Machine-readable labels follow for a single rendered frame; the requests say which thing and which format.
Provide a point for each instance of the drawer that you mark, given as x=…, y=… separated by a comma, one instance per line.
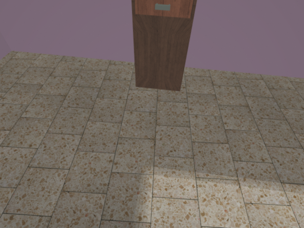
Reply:
x=178, y=8

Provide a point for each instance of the handle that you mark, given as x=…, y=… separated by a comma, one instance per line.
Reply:
x=162, y=7

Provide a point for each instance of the cabinet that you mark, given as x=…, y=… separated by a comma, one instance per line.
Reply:
x=160, y=49

